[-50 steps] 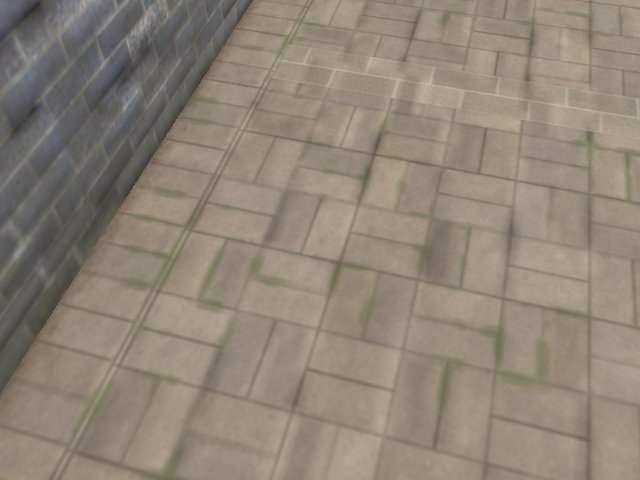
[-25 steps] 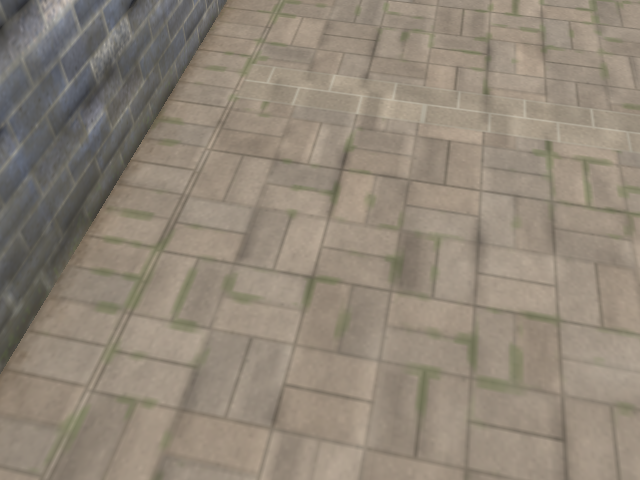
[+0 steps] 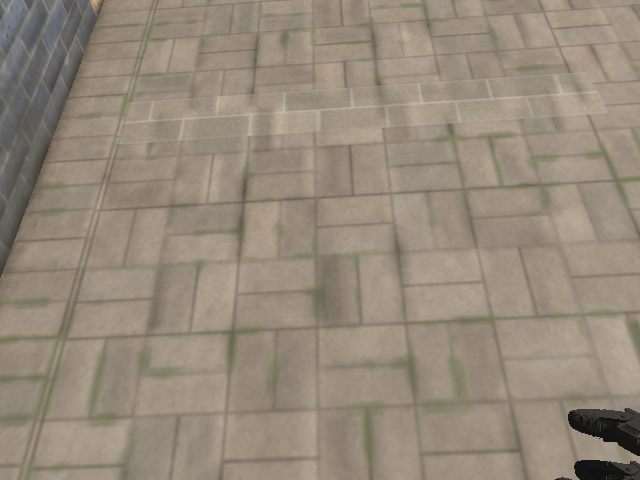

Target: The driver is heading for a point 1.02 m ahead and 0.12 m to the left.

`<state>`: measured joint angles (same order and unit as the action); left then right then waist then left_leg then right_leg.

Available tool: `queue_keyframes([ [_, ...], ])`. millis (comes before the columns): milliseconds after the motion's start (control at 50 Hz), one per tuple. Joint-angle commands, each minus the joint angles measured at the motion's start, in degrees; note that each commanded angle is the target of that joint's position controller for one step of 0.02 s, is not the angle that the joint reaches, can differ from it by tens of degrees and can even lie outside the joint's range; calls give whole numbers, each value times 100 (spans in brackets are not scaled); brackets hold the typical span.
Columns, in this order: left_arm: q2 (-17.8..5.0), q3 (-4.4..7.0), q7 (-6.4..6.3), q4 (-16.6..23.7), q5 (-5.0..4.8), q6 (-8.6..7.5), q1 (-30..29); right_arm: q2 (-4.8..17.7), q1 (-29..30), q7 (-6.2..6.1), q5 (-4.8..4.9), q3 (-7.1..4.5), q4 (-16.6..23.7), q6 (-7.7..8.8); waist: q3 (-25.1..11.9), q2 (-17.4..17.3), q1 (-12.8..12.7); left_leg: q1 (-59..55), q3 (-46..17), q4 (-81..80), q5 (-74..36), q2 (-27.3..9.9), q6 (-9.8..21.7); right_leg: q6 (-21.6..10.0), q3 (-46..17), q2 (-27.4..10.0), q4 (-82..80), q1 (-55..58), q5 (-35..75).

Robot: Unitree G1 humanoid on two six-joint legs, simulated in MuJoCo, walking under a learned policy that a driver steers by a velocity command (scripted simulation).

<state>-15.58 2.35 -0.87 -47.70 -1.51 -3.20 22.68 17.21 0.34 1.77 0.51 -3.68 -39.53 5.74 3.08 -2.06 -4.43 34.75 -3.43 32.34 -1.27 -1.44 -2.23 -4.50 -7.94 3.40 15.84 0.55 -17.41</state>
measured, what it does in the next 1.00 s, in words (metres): walks ahead: left foot, then right foot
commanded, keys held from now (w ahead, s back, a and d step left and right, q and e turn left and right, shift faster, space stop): w+e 0.14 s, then w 0.26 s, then w+q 0.60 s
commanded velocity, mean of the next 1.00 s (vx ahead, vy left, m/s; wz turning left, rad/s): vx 0.49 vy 0.00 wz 0.01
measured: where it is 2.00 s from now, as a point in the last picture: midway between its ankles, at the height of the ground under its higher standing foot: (359, 265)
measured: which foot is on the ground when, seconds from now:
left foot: up 0.00-0.12, down 0.14-0.62, up 0.64-1.00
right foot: down 0.00-0.14, up 0.16-0.58, down 0.60-1.00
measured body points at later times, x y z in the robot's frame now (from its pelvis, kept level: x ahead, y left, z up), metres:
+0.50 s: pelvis +0.27 +0.00 +0.00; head +0.31 -0.01 +0.45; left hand +0.54 +0.19 -0.08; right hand +0.22 -0.28 -0.13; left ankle +0.23 +0.13 -0.75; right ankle +0.40 -0.18 -0.71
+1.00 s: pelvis +0.52 -0.07 -0.01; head +0.55 -0.06 +0.44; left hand +0.52 +0.23 -0.13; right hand +0.74 -0.30 -0.09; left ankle +0.68 +0.09 -0.70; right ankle +0.43 -0.18 -0.75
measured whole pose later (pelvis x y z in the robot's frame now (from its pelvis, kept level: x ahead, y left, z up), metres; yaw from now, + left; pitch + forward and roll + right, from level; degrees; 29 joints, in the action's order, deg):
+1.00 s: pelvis +0.52 -0.07 -0.01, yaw +5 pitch +1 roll -2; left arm -16.8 4.3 -0.4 -46.9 0.0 -4.8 19.5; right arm 16.5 -6.6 2.5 1.3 -3.1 -39.1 1.4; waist 2.2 -2.4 -4.8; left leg 37.6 -0.7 41.9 1.2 -5.5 0.5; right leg 0.0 13.4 0.3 13.3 2.7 -16.5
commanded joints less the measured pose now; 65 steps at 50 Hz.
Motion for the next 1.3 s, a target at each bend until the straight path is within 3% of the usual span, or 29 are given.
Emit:
queue_keyframes([
  [20, -1092, 299, -64, 231, -45, -23, 244, 373, 894, 64, 42, -46, 659, 142, 182, 776, -54, -315, 110, -453, -319, 238, 46, -621, -1037, -1321, -264, -461, 1744],
  [80, -1152, 361, -102, 274, -12, 59, 124, 586, 535, 66, 32, -119, 605, 194, 46, 993, 179, -714, 100, -545, 246, 244, 244, -490, -1220, -1461, 230, -85, 2577],
  [120, -1050, 327, -70, 410, 52, 104, -98, 915, -654, -42, 24, -292, 360, 216, -808, 1007, 806, -2482, 235, -704, 273, 259, 551, -243, -996, -1022, 1597, -350, 3900],
  [140, -797, 222, -44, 634, 149, 110, -240, 1170, -1675, -114, -90, -354, 262, 197, -1796, 660, 1239, -4253, -606, -428, 723, -591, 926, -79, -860, -674, 3116, -1257, 2989],
  [160, -64, 29, -22, 733, 72, 46, 707, 1522, -2118, -89, -171, -410, 96, 155, -2734, -1244, 747, -6278, -3368, -817, 1738, -2117, 1845, 292, -394, 252, 5124, -3329, -1207],
  [180, -639, 101, -23, 600, -101, 5, 772, 997, -2078, -49, -79, -300, 65, 161, -2510, -1307, 801, -5968, -4372, -1519, 2917, -2265, 1901, 345, -485, -61, 5928, -4023, -1535],
  [200, -1019, 210, -18, 618, -150, 1, 162, 623, -1743, -70, -31, -203, 87, 144, -1487, -678, 904, -5089, -3403, -1672, 3021, -1955, 1654, 359, -355, -332, 6030, -4240, -1023],
  [240, -920, 201, -11, 813, 19, -31, -566, 432, -1313, -64, -91, -125, 10, 82, -541, 3, 715, -3536, -2074, -1859, 1679, -1476, 1477, 356, -43, -698, 5604, -3942, -416],
  [280, -703, 180, 48, 850, 2, -21, -526, 388, -1234, -70, -146, -98, -71, 112, -385, -221, 466, -2875, -1484, -2150, 1099, -1238, 1491, 328, -4, -893, 5192, -3527, -258],
  [320, -478, 106, 73, 887, 19, 12, -568, 444, -1267, -65, -52, -115, -181, 161, -278, -260, 383, -2616, -1119, -2384, 782, -1233, 1610, 366, 137, -980, 4657, -3512, -286],
  [440, -346, -56, 191, 1232, 124, -131, -1676, 874, -1514, -84, 86, -196, -356, 75, -37, -104, 669, -2273, -240, -2550, 243, -936, 1491, 511, 597, -915, 2467, -3097, 1301],
  [520, -583, 22, 261, 1447, 51, -213, -2144, 1066, -1976, -99, 158, -227, -519, -59, -46, -187, 742, -2664, -532, -2165, 435, -1153, 1286, 493, 591, -675, 1649, -2738, 1450],
  [580, -904, 230, 228, 1227, 60, -245, -1316, 976, -2011, -133, 116, -168, -553, -152, -472, -186, 187, -2585, -470, -1094, -92, -953, 947, 264, 748, -468, 1130, -1267, 1199],
  [600, -1202, 363, 164, 1096, 120, -238, -532, 684, -2013, -129, 41, -54, -493, -136, -1038, 1, -197, -2062, -196, 137, 158, -607, 716, 41, 388, -913, 1192, -69, 1221],
  [620, -1781, 492, 95, 1075, 280, -182, 138, 76, -2360, -131, -44, 136, -266, -70, -1939, 1329, -244, -265, 324, 2304, 2116, 94, 285, -592, -1549, -2437, 1088, 1834, 856],
  [640, -1613, 453, 135, 1004, 281, -154, 335, 220, -2533, -159, 125, 117, -244, -16, -2270, 1857, -239, 586, -167, 3494, 3552, 282, 237, -1034, -3234, -2875, 293, 1865, -106],
  [660, -1204, 333, 162, 995, 206, -169, 45, 717, -2260, -169, 243, -40, -249, -38, -1511, 1264, -199, 981, -402, 4002, 3188, -15, 275, -859, -2624, -2674, 170, 1294, -490],
  [740, -569, 176, 196, 946, 222, -276, -1006, 523, -1884, -162, 137, -93, -193, -268, -401, 1040, 375, 333, -240, 3467, 1801, -601, 228, -542, -458, -1927, -468, -617, 777],
  [840, -736, 299, 100, 700, 235, -390, -953, 259, -1452, -126, 86, -56, 44, -405, -137, 578, 431, 602, -290, 2651, 904, -605, 90, -642, 629, -1928, -791, -617, 1966],
  [1020, -1186, 472, 16, 361, 49, -141, -450, 189, -64, 182, 84, 28, 682, -367, 285, 448, 30, 448, 490, 556, 505, -377, 485, -370, 1715, -2074, -522, 306, 2594],
  [1060, -1350, 519, -8, 364, 7, -63, -499, 343, -194, 205, 71, -53, 759, -394, 35, 615, 228, -66, 801, 462, 1045, -63, 706, -249, 1905, -2071, 123, 516, 4322],
  [1100, -1448, 539, -36, 402, -53, 29, -614, 711, -1284, 159, 88, -283, 543, -439, -655, 660, 909, -1611, 1081, 172, 1189, 447, 1018, -56, 2142, -1872, 1777, 308, 5646],
  [1120, -1294, 470, -57, 447, -15, 15, -563, 1080, -2245, 62, 101, -485, 283, -490, -1152, 442, 1364, -3246, 757, -51, 898, 486, 1241, 180, 2208, -1645, 3211, -665, 4822],
  [1140, -489, 225, -12, 724, 278, -75, -106, 1766, -2389, -49, 136, -612, 233, -508, -1497, -1147, 879, -5208, -1873, -145, 847, -1016, 2026, 557, 2065, -835, 5317, -3168, -280],
  [1160, -554, 143, 46, 919, 165, -301, -314, 1682, -2395, 1, 91, -523, 499, -389, -2561, -1003, 944, -5939, -4565, -1263, 2114, -1834, 2834, 649, 592, -109, 6463, -4274, -1882],
  [1180, -1029, 264, 98, 1078, -82, -430, -1057, 1239, -2298, 47, 52, -399, 435, -293, -1907, -332, 1194, -5579, -3932, -1610, 2027, -1714, 2450, 536, 226, -432, 6498, -4851, -1346],
  [1200, -969, 229, 94, 1162, -104, -501, -1221, 1065, -2065, 42, 63, -348, 399, -232, -1261, -183, 1004, -4807, -3175, -1604, 1666, -1492, 2251, 431, 282, -656, 6057, -4851, -828],
  [1240, -1006, 278, 27, 1032, 159, -471, -1075, 704, -1397, 3, 23, -227, 517, -205, -718, 61, 507, -3359, -2148, -1659, 424, -1053, 1981, 486, 248, -1009, 5196, -4055, -246],
  [1300, -836, 261, 47, 1002, 245, -293, -964, 745, -1297, -77, -6, -228, 515, -178, -589, 6, 313, -2549, -1654, -1897, -453, -835, 2000, 697, 377, -1007, 4610, -3572, 57],
])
